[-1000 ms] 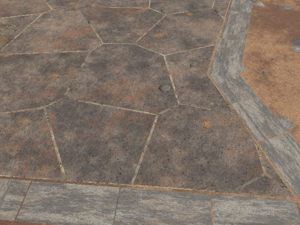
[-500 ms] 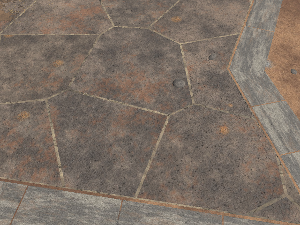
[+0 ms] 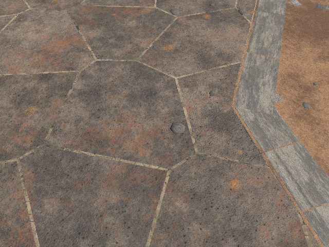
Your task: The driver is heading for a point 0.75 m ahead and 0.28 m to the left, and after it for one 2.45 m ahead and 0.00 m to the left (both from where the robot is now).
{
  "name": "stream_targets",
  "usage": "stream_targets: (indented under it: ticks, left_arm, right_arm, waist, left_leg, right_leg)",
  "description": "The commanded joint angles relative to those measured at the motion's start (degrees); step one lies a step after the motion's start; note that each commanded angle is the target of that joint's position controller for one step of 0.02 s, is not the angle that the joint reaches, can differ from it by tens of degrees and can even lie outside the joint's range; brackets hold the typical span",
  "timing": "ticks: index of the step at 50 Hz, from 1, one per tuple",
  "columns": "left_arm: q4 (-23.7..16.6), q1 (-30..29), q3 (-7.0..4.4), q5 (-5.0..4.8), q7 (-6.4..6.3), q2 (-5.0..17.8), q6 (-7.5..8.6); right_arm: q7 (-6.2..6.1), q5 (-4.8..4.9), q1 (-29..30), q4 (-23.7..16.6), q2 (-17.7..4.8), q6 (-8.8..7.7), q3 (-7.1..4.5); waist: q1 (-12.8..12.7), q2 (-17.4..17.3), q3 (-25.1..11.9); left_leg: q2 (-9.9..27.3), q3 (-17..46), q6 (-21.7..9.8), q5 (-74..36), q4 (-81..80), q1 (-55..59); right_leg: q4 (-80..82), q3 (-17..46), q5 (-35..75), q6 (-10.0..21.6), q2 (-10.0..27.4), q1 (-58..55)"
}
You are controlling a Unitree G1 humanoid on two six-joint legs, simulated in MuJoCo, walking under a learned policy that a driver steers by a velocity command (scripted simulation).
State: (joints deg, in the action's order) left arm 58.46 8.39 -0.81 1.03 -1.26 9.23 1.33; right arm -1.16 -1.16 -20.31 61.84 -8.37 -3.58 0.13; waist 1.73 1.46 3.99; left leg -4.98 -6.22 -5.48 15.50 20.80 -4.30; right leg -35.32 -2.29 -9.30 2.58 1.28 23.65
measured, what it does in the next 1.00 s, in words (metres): walks ahead, turning left: right foot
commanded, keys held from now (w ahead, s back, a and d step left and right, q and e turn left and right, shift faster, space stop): no key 0.28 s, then w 0.06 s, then w+q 0.66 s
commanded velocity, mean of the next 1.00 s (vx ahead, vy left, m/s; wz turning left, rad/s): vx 0.27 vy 0.00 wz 0.26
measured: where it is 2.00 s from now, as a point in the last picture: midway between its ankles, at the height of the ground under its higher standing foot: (102, 194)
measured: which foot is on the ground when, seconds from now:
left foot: down 0.00-0.58, up 0.60-1.00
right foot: up 0.00-0.02, down 0.04-1.00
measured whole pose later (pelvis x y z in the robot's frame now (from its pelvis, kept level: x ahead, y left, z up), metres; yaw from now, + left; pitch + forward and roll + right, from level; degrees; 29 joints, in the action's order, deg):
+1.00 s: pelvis +0.27 +0.00 -0.02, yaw +20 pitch +0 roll +0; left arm 60.8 25.4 -1.8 1.2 -2.3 8.9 5.6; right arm 2.9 -1.9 -0.3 48.7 -10.5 -0.3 -3.0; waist -1.8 -0.5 4.9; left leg 0.0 -9.0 -8.4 7.7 37.4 -31.8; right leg -17.0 -17.9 -25.0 0.1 0.5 -8.9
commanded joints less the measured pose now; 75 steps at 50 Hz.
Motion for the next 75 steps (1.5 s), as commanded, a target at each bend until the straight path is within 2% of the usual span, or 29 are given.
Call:
stream_targets:
  ticks: [1, 2, 3, 4, 8, 14, 16, 19, 23, 25, 27, 28, 29, 30, 31, 32, 37, 46, 49, 51, 52, 53, 54, 55, 57, 60, 64, 70, 75]
  left_arm:
    - [0.62, 6.52, -0.46, 0.13, -0.95, 3.62, 1.03]
    - [1.67, 9.79, -1.13, 0.42, -1.30, 6.92, 1.67]
    - [2.06, 10.50, -1.24, 0.21, -1.31, 8.75, 1.80]
    - [2.37, 9.50, -0.65, -0.57, -1.10, 5.98, 1.24]
    - [2.17, 4.87, -0.28, -0.57, -1.14, 3.98, 0.08]
    - [4.77, 7.22, -0.50, -0.88, -1.35, 3.52, 0.01]
    - [5.61, 8.24, -0.87, -0.75, -1.19, 3.90, -0.33]
    - [4.35, 7.06, -1.83, -0.32, -0.41, 4.85, -0.43]
    - [-0.44, 0.91, -1.55, 0.62, 0.81, 3.06, 2.18]
    - [-1.59, 2.11, -2.14, -0.10, 1.31, 4.32, 3.40]
    - [-0.04, 10.77, -2.69, -1.01, 1.62, 4.34, 4.20]
    - [2.07, 20.00, -3.64, -1.05, 1.24, 6.27, 4.52]
    - [3.21, 27.38, -5.91, 0.06, 0.58, 13.84, 4.36]
    - [3.27, 27.07, -5.05, 0.53, 0.18, 11.28, 3.32]
    - [1.50, 21.52, -4.13, 0.44, 0.08, 8.54, 2.92]
    - [-0.08, 16.77, -3.66, 0.28, 0.15, 7.14, 2.92]
    - [0.32, 16.86, -2.25, -0.14, -0.63, 5.11, 4.65]
    - [0.84, 19.30, -2.21, 0.01, -1.06, 7.59, 5.25]
    - [0.46, 17.96, -3.03, 0.08, -1.60, 9.97, 4.71]
    - [-0.88, 16.16, -3.78, 0.26, -1.22, 11.69, 3.64]
    - [-1.84, 14.88, -4.08, 0.21, -0.58, 12.31, 3.30]
    - [-4.37, 15.66, -3.17, -0.14, 0.18, 7.09, 3.19]
    - [-8.86, 13.37, -3.25, -0.65, 1.12, 7.00, 3.75]
    - [-10.53, 6.66, -3.56, -0.25, 1.46, 9.24, 4.44]
    - [-9.91, 7.39, -3.33, -0.39, 1.27, 8.71, 5.33]
    - [-9.92, 9.51, -3.16, 1.82, 1.54, 7.74, 2.34]
    - [-13.26, 1.71, -3.06, 1.78, 2.09, 8.09, 0.38]
    - [-18.03, -10.07, -2.84, 1.52, 2.53, 9.29, 0.14]
    - [-21.59, -17.55, -1.37, 1.09, 3.30, 8.38, 1.12]
  right_arm:
    - [-0.73, 0.23, -1.96, -0.64, -6.28, 0.21, -0.77]
    - [-0.82, 0.08, -3.92, -0.81, -5.91, 0.04, -0.65]
    - [-0.83, 0.62, -11.14, 0.42, -3.29, 0.32, -0.29]
    - [-1.29, 0.97, -12.58, 2.42, -2.22, 1.40, -0.12]
    - [-1.14, 0.18, -5.15, 1.97, -4.53, 2.77, -0.79]
    - [-1.80, 0.46, -4.13, 3.19, -3.38, 2.57, -0.19]
    - [-1.67, 0.09, -5.39, 3.85, -3.53, 2.68, -0.43]
    - [-1.10, 0.27, -6.90, 3.32, -4.66, 2.47, -0.98]
    - [-1.09, 0.42, -10.04, 3.25, -9.20, 1.18, -2.74]
    - [-0.87, 0.13, -10.23, 2.86, -9.60, 0.57, -3.25]
    - [-0.50, 0.48, -5.01, 0.78, -9.56, 0.25, -3.52]
    - [0.10, 0.84, 0.88, -1.85, -8.38, -0.21, -3.19]
    - [0.76, 1.14, 2.84, -5.44, -4.37, -0.76, -2.51]
    - [0.64, -0.48, 3.64, -6.26, -6.57, -0.27, -3.09]
    - [0.75, -1.03, 2.42, -5.65, -5.98, 0.33, -3.31]
    - [1.21, -0.44, 1.50, -5.23, -4.20, 0.49, -3.12]
    - [2.77, -0.45, 3.79, -7.48, -3.67, 2.73, -3.96]
    - [4.31, -0.61, 21.76, -15.76, -3.70, 3.10, -3.14]
    - [3.94, -0.91, 16.17, -14.68, -6.20, 3.02, -4.23]
    - [3.51, -1.04, 6.04, -11.85, -8.87, 2.71, -5.63]
    - [2.97, -1.40, -1.07, -9.65, -11.07, 2.29, -6.86]
    - [2.28, -1.85, -2.52, -9.73, -16.40, 2.16, -8.40]
    - [2.65, -0.87, -0.41, -11.39, -19.83, 2.78, -8.90]
    - [2.30, 0.01, 1.46, -11.09, -18.17, 3.08, -8.37]
    - [1.70, 0.40, 6.00, -11.28, -13.09, 2.14, -6.96]
    - [1.03, 1.33, 6.18, -11.31, -11.29, 0.08, -5.98]
    - [1.09, 1.53, -0.25, -10.58, -13.25, -0.43, -6.22]
    - [0.71, 1.15, -8.71, -10.32, -13.31, 0.10, -5.81]
    - [-0.06, 0.56, -11.96, -10.12, -12.92, 0.13, -5.34]
  waist:
    - [-3.21, -3.82, -2.28]
    - [-2.68, -0.50, -5.03]
    - [1.02, 4.73, -7.85]
    - [-0.16, 6.62, -8.32]
    - [-0.46, 1.77, -1.15]
    - [-1.32, -2.12, -2.35]
    - [-1.11, -2.43, -1.83]
    - [-0.35, -5.70, 5.70]
    - [1.20, -9.55, 11.78]
    - [0.13, -7.89, 9.52]
    - [-5.09, -6.03, 6.05]
    - [-10.58, -1.16, 3.14]
    - [-12.66, 14.29, -0.38]
    - [-9.86, 10.71, -2.30]
    - [-5.98, 0.79, 0.42]
    - [-3.91, -2.82, 2.11]
    - [-1.11, 1.59, 3.28]
    - [-2.65, 3.22, 4.65]
    - [0.77, 5.13, -0.21]
    - [4.86, 5.38, -6.19]
    - [8.61, 2.55, -9.62]
    - [6.90, -7.33, -13.68]
    - [4.09, -10.95, -17.30]
    - [4.20, -4.04, -9.93]
    - [-0.76, 2.35, -2.09]
    - [-3.84, 0.55, -3.53]
    - [-1.32, -2.24, -2.14]
    - [3.22, -4.62, -1.35]
    - [5.05, -5.99, -0.32]
  left_leg:
    - [15.60, 7.95, -2.72, -37.59, 3.35, -2.82]
    - [13.50, 7.50, -0.62, -28.37, 6.12, -5.52]
    - [10.04, 5.99, 0.76, -7.61, 7.01, -8.89]
    - [7.04, 4.55, 1.70, 5.58, 6.39, -8.31]
    - [8.72, 7.48, 1.72, -3.65, -1.45, -3.64]
    - [10.49, 7.76, 2.16, -10.04, -2.39, -2.08]
    - [9.26, 7.26, 0.94, 2.29, -2.48, -2.59]
    - [12.23, 14.41, -4.12, 20.11, -4.50, -6.64]
    - [22.49, 28.54, -10.38, 10.30, -8.59, 1.52]
    - [22.13, 28.03, -10.46, -1.19, -5.20, 3.78]
    - [17.86, 23.40, -7.52, -7.35, 0.47, -5.23]
    - [12.05, 17.41, -4.20, -12.91, 10.48, -17.24]
    - [1.29, 5.88, -0.07, -3.95, 33.34, -31.55]
    - [2.47, 6.60, -0.42, 13.68, 46.83, -36.10]
    - [6.60, 9.65, -1.04, 10.51, 50.58, -34.93]
    - [8.46, 10.41, -1.04, 5.56, 49.90, -33.22]
    - [9.57, 6.59, 0.73, -4.34, 46.76, -34.68]
    - [6.44, -2.90, -0.44, -12.10, 18.23, -29.22]
    - [2.39, -4.96, -4.48, -6.50, 17.06, -21.74]
    - [-0.37, -4.06, -7.30, -1.55, 14.42, -10.82]
    - [-0.15, -0.68, -9.03, -1.16, 8.67, -0.07]
    - [14.49, 20.55, -14.01, 7.40, 5.75, 13.22]
    - [24.19, 51.22, -20.79, 13.31, -5.37, 18.93]
    - [23.53, 45.15, -18.57, 13.30, -8.99, 13.74]
    - [19.29, 32.56, -13.58, -1.94, -10.05, 0.60]
    - [13.26, 23.26, -11.12, -18.18, -9.49, -5.24]
    - [10.63, 21.24, -7.72, -22.45, -9.83, -4.12]
    - [10.94, 24.73, -5.16, -26.34, -8.53, 5.90]
    - [10.93, 25.01, -6.05, -35.14, -5.55, 10.94]
  right_leg:
    - [13.15, 1.51, 8.15, 1.16, 0.71, -12.53]
    - [12.66, 6.48, 24.83, 1.80, 5.96, -20.07]
    - [8.95, 11.68, 42.20, 6.15, 12.58, -25.37]
    - [9.36, 14.51, 40.24, 10.18, 14.88, -23.13]
    - [12.83, 8.99, 17.68, 3.78, 6.11, -13.57]
    - [12.78, 7.68, 18.50, 2.83, 4.81, -17.34]
    - [12.40, 6.67, 3.96, 3.56, 2.75, -16.15]
    - [8.78, 4.65, -19.88, 4.42, 0.03, -5.95]
    - [-1.54, -3.13, -12.77, 1.83, -1.37, 9.52]
    - [-1.33, -2.69, -12.16, 1.33, -1.10, 8.47]
    - [4.16, -1.94, -9.00, 1.48, -2.17, -7.27]
    - [10.94, 4.93, -12.23, 3.16, 0.43, -23.32]
    - [20.62, 26.52, -17.53, 8.48, 13.68, -36.52]
    - [24.38, 35.47, -10.51, 10.26, 22.59, -34.57]
    - [23.31, 29.38, -10.53, 9.72, 22.05, -28.22]
    - [24.89, 23.32, -11.07, 8.81, 20.20, -23.03]
    - [27.27, 3.71, 6.70, 3.93, 13.15, -20.73]
    - [24.98, -10.52, 31.07, 3.22, 12.53, -23.92]
    - [13.86, -13.28, 54.35, 3.12, 13.92, -29.29]
    - [-3.00, -13.00, 54.37, 3.80, 14.70, -27.88]
    - [-17.30, -13.44, 42.88, 2.54, 13.37, -21.08]
    - [-37.81, -12.90, 2.78, 0.47, 7.24, -2.99]
    - [-51.36, -1.53, -21.41, -1.03, -3.63, 13.23]
    - [-50.10, 4.22, -14.90, -0.42, 0.65, 19.40]
    - [-39.94, 4.04, -6.90, -0.53, 4.86, 14.71]
    - [-33.03, 4.20, -6.53, -3.19, 6.53, 7.60]
    - [-25.42, 2.47, -0.21, -5.63, 6.50, 13.86]
    - [-15.09, 2.71, 7.25, -5.76, 3.95, 22.95]
    - [-4.61, 0.80, 8.00, -4.18, 0.62, 21.69]
Velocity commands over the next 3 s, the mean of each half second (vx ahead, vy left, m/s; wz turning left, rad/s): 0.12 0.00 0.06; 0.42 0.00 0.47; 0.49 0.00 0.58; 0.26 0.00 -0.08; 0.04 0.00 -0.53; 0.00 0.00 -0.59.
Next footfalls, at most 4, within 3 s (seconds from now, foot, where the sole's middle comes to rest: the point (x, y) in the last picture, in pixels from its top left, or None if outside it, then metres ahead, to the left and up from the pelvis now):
0.04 right None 0.16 -0.11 -0.78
1.04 left None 0.43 0.12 -0.78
1.64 right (120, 176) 0.80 0.21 -0.78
2.18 left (83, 199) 0.69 0.36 -0.78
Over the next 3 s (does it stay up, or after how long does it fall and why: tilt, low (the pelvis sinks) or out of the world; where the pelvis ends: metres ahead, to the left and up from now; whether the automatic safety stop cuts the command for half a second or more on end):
stays up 0.67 0.21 0.01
